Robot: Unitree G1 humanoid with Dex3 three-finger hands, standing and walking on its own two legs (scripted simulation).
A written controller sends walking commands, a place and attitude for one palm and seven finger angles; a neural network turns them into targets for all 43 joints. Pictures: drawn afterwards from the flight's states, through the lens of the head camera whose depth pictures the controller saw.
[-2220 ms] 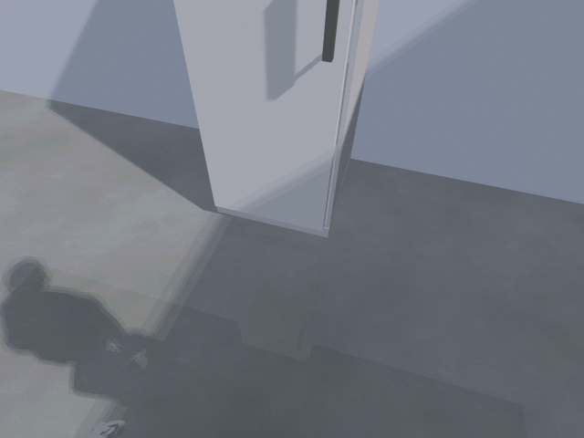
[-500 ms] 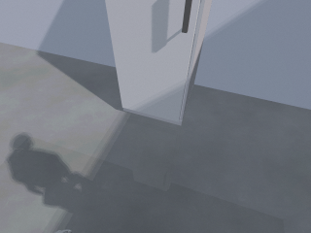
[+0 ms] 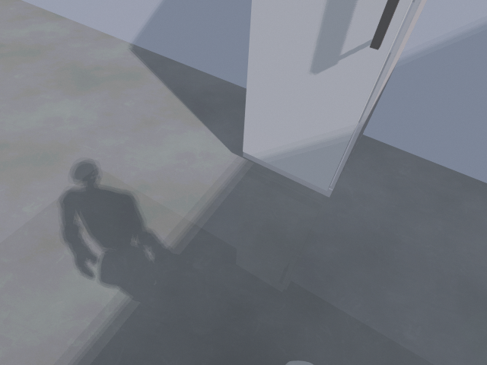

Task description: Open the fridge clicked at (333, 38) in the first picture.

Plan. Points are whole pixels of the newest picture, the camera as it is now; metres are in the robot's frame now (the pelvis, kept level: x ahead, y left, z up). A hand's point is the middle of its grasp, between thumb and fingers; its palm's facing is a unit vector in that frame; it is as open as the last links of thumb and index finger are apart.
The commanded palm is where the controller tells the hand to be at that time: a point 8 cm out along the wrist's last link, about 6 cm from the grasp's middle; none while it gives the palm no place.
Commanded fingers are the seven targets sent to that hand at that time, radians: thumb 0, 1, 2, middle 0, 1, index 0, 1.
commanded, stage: walk to a spot facing it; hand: right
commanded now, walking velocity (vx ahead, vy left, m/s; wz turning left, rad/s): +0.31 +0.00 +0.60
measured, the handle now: out of the picture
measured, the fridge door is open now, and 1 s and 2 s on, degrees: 0 0 0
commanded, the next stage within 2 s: none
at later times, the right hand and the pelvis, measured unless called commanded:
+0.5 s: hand (375, 325) +0.23 -0.27 -0.18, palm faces -0.24 +0.95 -0.18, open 7.4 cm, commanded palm none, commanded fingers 0.00 -0.90 -0.90 0.20 0.30 0.20 0.30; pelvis +0.11 -0.08 +0.00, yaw +18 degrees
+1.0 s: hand (294, 227) +0.46 -0.13 -0.18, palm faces -0.57 +0.79 -0.22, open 7.3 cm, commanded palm none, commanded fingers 0.00 -0.90 -0.90 0.20 0.30 0.20 0.30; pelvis +0.30 +0.00 -0.01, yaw +37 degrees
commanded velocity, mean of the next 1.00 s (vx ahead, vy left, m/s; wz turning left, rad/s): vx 0.28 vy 0.00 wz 0.60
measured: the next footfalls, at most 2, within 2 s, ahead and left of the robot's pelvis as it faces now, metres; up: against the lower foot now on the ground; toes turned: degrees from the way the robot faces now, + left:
right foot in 0.22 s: +0.08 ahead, -0.15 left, +0.00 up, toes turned +7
left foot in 0.80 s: +0.30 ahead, +0.04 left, +0.00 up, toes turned +38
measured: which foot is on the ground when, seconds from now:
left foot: down 0.00-0.22, up 0.24-0.78, down 0.80-1.00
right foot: up 0.00-0.20, down 0.22-0.80, up 0.82-1.00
